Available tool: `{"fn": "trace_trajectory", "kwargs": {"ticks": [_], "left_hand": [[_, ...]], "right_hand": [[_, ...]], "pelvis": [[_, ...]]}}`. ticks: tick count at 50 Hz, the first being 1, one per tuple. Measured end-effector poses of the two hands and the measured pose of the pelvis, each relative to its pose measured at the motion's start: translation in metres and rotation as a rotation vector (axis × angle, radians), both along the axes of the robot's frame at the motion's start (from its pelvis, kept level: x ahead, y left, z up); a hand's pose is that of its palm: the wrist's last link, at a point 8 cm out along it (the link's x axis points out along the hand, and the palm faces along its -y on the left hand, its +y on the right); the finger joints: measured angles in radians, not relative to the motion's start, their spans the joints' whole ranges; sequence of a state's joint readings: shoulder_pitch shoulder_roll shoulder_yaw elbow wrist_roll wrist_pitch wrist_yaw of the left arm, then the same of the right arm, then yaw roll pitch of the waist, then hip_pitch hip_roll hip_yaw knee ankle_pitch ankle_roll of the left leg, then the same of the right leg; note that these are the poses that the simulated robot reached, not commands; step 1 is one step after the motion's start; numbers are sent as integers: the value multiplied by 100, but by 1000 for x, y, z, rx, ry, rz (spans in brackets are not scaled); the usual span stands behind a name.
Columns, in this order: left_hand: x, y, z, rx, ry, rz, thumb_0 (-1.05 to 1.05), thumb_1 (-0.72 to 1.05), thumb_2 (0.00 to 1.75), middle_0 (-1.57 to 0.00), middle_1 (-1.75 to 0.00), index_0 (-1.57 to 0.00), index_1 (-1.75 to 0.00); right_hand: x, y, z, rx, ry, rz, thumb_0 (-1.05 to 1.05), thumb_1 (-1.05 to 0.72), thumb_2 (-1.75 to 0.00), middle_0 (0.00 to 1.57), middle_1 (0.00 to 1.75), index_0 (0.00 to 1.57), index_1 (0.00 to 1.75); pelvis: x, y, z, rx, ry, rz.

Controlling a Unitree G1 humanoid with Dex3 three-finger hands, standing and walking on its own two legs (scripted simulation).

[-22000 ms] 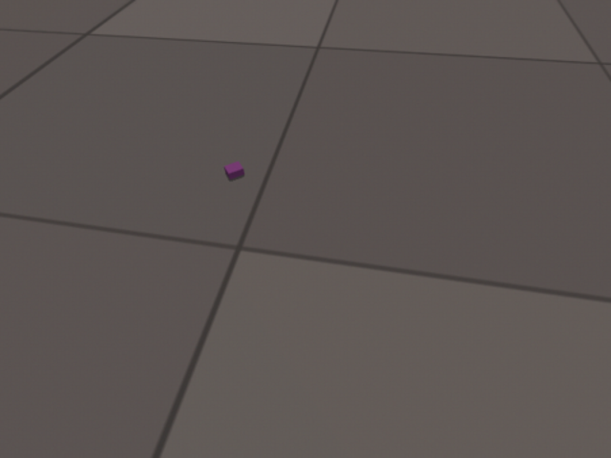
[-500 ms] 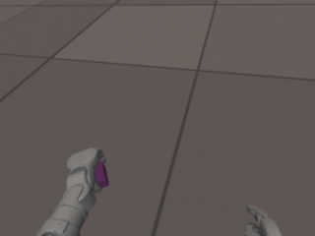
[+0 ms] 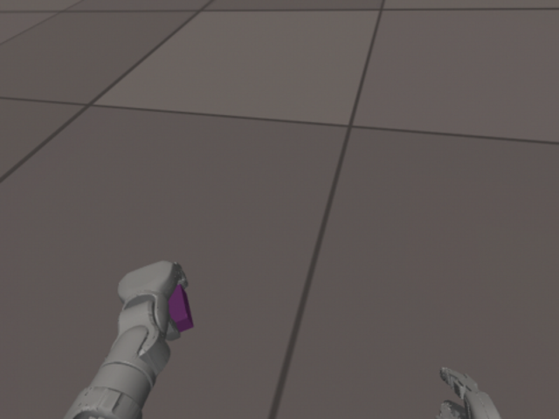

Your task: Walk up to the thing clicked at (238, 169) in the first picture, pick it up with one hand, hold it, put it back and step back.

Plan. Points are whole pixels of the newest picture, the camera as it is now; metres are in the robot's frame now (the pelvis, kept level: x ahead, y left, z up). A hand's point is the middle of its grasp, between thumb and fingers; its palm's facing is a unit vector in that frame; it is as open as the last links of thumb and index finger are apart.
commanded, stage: hold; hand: left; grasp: from above
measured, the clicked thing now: (164, 313) +0.31 +0.24 -0.06
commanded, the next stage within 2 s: crouch in 0.08 s
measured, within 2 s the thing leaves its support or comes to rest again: neither
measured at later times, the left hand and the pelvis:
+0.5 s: hand (169, 330) +0.29 +0.23 -0.07, palm faces -0.45 -0.13 -0.89, open 9.5 cm; pelvis -0.01 +0.00 -0.01, yaw +1 degrees
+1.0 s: hand (201, 342) +0.36 +0.25 -0.32, palm faces -0.36 -0.11 -0.93, open 9.5 cm; pelvis -0.06 +0.01 -0.20, yaw -1 degrees
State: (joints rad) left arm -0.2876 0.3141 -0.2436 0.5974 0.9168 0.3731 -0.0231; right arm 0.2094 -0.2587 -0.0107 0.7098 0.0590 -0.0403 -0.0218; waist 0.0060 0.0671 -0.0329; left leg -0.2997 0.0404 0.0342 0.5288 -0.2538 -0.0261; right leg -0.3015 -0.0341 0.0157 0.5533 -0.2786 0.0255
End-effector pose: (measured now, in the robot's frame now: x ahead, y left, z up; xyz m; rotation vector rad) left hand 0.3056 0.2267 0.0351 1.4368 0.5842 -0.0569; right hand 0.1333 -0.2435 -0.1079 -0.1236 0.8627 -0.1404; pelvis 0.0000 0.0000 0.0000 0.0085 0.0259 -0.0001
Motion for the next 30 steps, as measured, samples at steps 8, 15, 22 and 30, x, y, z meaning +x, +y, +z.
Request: {"fn": "trace_trajectory", "kwargs": {"ticks": [8, 15, 22, 30], "left_hand": [[1, 0, 0, -7, 19, 5, 1, 13, 35, -75, -42, -75, -41], [-4, -1, -7, -8, 36, -11, 1, 14, 32, -74, -42, -74, -41], [-7, 3, -32, 9, 57, -30, 1, 14, 31, -75, -41, -75, -39], [-2, 7, -94, 38, 63, -61, 1, 15, 27, -76, -39, -76, -38]], "right_hand": [[0, -1, 2, 3, -6, -5, 2, -89, -90, 20, 30, 19, 30], [2, -2, 3, -1, -6, -2, 2, -88, -89, 20, 30, 20, 30], [-3, -5, 1, -13, 16, 0, 1, -87, -89, 21, 30, 20, 30], [-34, -20, -25, -67, 127, -9, 1, -87, -89, 21, 30, 20, 30]], "pelvis": [[0, -1, 1, 1, -1, -2], [1, -2, 1, 2, -1, -1], [-2, -4, -2, 1, 20, 6], [-14, -3, -27, -6, 136, 12]]}}
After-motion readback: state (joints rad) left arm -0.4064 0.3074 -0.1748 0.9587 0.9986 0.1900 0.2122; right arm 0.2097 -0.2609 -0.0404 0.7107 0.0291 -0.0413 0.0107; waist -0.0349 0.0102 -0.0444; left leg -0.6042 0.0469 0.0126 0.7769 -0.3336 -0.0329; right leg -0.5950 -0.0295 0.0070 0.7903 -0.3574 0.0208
